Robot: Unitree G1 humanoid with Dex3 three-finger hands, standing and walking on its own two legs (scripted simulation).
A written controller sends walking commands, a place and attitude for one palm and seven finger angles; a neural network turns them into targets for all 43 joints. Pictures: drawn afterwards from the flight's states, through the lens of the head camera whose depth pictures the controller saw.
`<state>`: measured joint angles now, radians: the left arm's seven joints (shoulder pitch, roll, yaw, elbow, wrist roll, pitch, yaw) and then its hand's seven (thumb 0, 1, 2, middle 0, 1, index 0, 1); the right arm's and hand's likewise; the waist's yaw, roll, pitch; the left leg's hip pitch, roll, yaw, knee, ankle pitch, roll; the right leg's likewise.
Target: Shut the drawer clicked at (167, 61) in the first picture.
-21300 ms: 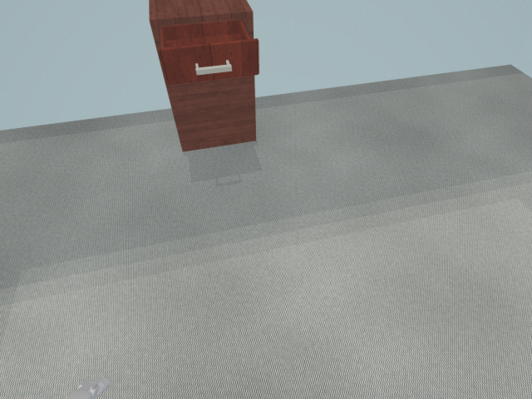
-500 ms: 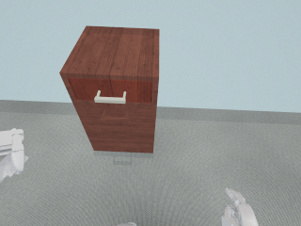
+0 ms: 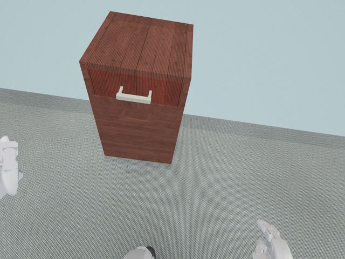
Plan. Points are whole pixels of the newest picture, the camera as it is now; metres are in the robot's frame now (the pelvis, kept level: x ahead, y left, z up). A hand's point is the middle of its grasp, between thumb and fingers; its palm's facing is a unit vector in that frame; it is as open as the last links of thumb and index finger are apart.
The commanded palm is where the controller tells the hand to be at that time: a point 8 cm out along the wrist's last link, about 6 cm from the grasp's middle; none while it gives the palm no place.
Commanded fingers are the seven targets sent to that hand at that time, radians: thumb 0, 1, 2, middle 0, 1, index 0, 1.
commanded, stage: step back with the hand held close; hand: left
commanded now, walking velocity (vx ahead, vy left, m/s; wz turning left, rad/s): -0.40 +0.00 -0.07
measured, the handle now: (134, 94) +0.72 +0.19 -0.15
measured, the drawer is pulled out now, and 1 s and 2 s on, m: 0.00 0.00 0.00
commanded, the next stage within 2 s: stop stepping back and stand still in 0.18 s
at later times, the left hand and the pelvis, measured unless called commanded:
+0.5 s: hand out of the picture +0.08 +0.21 +0.19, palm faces +0.36 -0.79 -0.50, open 3.2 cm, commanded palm +0.05 +0.23 +0.19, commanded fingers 0.00 0.90 0.90 -1.40 -1.60 -1.40 -1.60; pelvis -0.11 -0.04 +0.00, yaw -6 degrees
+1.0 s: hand out of the picture +0.03 +0.22 +0.16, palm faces +0.41 -0.80 -0.43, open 3.2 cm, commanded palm -0.03 +0.24 +0.19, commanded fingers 0.00 0.90 0.90 -1.40 -1.60 -1.40 -1.60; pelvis -0.16 -0.04 +0.02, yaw -2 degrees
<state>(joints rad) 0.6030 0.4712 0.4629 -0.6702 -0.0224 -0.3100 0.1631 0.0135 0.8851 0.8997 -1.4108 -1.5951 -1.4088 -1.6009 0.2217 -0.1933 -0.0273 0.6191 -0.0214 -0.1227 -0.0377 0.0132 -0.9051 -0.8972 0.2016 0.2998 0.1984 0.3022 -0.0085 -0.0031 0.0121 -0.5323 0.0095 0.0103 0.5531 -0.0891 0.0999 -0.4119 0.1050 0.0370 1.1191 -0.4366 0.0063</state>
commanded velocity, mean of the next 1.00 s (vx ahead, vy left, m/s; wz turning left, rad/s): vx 0.03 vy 0.06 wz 0.00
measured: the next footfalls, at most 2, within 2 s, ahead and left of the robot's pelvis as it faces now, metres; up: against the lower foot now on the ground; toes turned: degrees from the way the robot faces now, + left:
right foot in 0.32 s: -0.22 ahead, -0.11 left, +0.00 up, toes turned -9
left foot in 0.56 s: -0.05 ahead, +0.08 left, +0.00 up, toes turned -2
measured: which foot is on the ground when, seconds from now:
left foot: down 0.00-0.32, up 0.34-0.54, down 0.56-0.76, up 0.78-1.00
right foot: up 0.00-0.30, down 0.32-0.56, up 0.58-0.70, down 0.72-1.00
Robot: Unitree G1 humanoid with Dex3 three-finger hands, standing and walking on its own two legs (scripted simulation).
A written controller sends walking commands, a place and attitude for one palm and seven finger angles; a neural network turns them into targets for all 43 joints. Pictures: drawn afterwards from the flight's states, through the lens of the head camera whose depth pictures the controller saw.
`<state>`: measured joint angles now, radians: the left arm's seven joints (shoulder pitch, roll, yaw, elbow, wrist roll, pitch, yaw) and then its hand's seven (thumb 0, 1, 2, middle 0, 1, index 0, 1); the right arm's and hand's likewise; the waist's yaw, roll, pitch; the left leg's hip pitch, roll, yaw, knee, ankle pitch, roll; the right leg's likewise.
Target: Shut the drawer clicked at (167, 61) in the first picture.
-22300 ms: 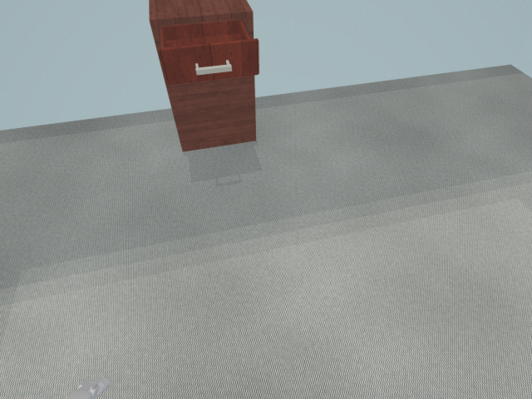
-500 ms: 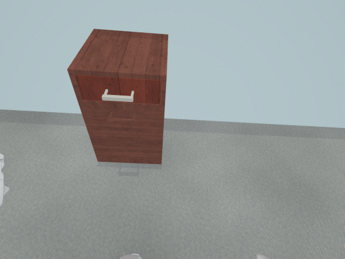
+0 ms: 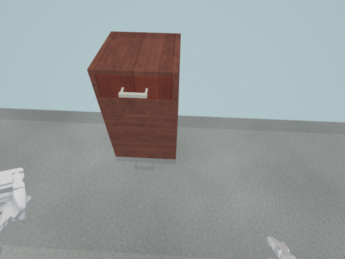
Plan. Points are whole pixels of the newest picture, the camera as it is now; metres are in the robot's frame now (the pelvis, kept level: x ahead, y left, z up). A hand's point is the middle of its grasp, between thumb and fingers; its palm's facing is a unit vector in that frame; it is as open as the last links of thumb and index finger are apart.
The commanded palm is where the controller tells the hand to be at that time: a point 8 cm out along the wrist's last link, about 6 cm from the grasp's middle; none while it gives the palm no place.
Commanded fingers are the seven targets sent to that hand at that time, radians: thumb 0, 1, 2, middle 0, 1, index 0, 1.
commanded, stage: stop stepping back and stand still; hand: left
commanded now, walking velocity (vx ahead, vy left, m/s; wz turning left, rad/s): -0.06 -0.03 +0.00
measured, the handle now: (133, 92) +0.88 +0.25 -0.16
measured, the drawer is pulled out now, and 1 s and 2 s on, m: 0.00 0.00 0.00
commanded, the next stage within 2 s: let the arm hang, fingers relaxed in 0.74 s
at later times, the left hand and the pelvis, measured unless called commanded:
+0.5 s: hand (28, 183) +0.22 +0.28 +0.13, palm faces +0.32 -0.83 -0.46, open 3.2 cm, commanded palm +0.16 +0.32 +0.17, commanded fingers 0.00 0.90 0.90 -1.40 -1.60 -1.40 -1.60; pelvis +0.03 +0.04 -0.01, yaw +0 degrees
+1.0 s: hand (64, 242) +0.17 +0.28 -0.08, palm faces +0.06 -0.92 -0.40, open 3.1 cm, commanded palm none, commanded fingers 0.00 0.90 0.90 -1.04 -1.21 -1.04 -1.21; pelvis +0.01 +0.05 -0.02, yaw +0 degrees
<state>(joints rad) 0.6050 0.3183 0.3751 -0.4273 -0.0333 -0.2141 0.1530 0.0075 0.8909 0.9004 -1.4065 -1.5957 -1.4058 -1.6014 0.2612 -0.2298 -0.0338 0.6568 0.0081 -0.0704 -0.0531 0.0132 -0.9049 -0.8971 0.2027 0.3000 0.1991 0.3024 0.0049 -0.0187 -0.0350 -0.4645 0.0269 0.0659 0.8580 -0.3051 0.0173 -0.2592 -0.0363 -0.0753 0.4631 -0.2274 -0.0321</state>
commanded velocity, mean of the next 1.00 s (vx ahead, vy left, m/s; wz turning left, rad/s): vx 0.00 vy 0.00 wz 0.00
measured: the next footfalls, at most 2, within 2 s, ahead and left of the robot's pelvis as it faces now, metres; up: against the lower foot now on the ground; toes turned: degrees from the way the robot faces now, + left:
left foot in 0.08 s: +0.06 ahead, +0.15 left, +0.00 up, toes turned +3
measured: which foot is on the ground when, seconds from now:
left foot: up 0.00-0.06, down 0.08-1.00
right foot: down 0.00-1.00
